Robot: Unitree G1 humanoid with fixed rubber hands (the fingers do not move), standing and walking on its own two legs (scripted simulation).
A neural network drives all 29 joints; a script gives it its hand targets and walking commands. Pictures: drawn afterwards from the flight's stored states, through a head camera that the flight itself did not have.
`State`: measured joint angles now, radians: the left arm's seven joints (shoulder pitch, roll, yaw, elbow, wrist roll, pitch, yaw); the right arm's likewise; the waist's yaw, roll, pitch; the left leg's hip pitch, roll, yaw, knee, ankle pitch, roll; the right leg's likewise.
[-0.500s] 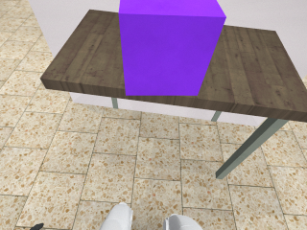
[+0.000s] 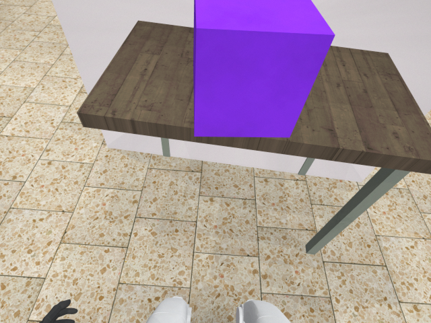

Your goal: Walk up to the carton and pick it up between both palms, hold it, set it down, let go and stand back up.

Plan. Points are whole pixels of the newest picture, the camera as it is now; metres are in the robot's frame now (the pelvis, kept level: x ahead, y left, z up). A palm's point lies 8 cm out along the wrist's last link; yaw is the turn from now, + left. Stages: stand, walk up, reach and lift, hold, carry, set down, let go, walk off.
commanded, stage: walk up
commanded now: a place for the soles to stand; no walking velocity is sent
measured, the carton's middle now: (243, 54) +0.65 -0.03 +0.15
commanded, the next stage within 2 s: none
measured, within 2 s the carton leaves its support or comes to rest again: neither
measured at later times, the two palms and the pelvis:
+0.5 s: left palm out of the picture +0.03 +0.27 -0.11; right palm out of the picture +0.05 -0.37 -0.10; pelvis -0.02 -0.04 +0.00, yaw +0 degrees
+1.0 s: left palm out of the picture +0.07 +0.30 -0.12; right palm out of the picture +0.02 -0.37 -0.07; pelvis -0.04 -0.04 -0.01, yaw -1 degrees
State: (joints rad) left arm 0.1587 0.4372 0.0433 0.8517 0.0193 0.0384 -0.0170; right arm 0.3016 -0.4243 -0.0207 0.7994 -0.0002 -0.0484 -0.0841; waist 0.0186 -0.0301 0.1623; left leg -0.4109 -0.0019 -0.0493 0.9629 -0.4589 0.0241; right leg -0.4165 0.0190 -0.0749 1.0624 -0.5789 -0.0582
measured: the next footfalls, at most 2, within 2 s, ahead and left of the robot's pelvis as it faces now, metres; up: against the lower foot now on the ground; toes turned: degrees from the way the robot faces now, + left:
right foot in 0.24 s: +0.04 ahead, -0.12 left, +0.00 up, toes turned -3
left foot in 0.64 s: +0.05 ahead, +0.10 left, +0.00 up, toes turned -3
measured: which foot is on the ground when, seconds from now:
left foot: down 0.00-0.24, up 0.26-0.62, down 0.64-1.00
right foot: up 0.00-0.22, down 0.24-0.68, up 0.70-1.00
